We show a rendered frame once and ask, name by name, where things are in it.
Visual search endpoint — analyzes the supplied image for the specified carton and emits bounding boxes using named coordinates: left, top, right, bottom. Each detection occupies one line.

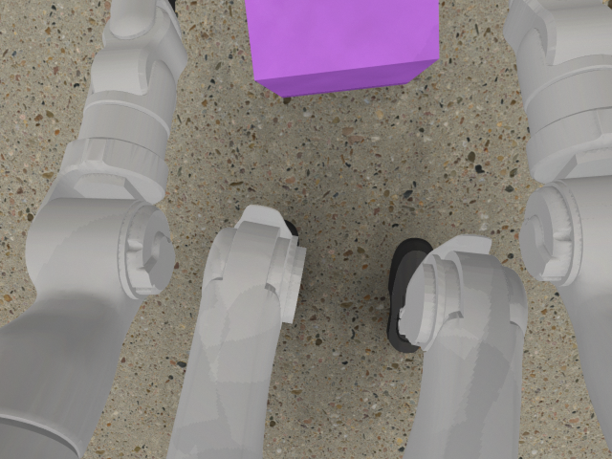
left=245, top=0, right=439, bottom=98

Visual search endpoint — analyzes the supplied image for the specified robot left forearm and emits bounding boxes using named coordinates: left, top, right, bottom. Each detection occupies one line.
left=25, top=0, right=187, bottom=285

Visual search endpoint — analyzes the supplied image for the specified robot right forearm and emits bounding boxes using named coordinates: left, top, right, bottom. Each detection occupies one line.
left=503, top=0, right=612, bottom=184

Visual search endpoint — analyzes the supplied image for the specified robot left upper arm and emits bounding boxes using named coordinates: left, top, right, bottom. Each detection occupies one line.
left=0, top=198, right=175, bottom=459

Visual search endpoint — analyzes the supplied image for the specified robot right thigh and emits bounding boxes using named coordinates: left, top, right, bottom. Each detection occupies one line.
left=403, top=251, right=524, bottom=459

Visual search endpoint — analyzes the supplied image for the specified robot right upper arm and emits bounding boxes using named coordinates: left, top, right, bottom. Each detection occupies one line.
left=518, top=175, right=612, bottom=452

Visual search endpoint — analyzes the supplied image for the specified robot left foot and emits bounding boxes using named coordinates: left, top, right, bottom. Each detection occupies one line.
left=284, top=220, right=299, bottom=247

